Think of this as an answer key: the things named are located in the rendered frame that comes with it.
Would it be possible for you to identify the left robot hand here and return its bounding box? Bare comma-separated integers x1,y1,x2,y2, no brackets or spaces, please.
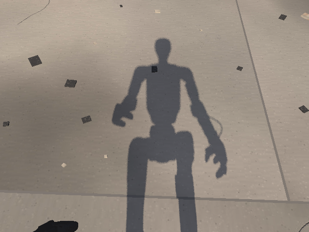
33,220,78,232

